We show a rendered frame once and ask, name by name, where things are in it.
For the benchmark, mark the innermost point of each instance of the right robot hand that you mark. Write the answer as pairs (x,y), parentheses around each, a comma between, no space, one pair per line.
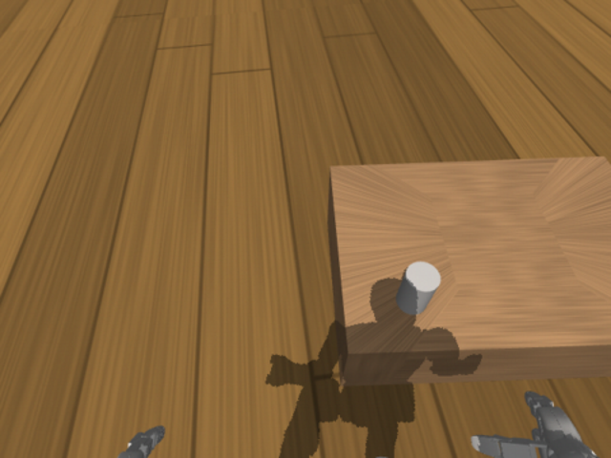
(552,421)

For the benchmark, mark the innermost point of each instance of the left robot hand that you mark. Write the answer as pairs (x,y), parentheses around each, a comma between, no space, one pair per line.
(143,443)

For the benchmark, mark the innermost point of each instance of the right robot arm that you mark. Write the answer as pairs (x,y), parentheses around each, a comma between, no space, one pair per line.
(569,448)

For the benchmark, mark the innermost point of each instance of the can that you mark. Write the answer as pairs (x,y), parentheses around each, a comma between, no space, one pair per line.
(417,287)

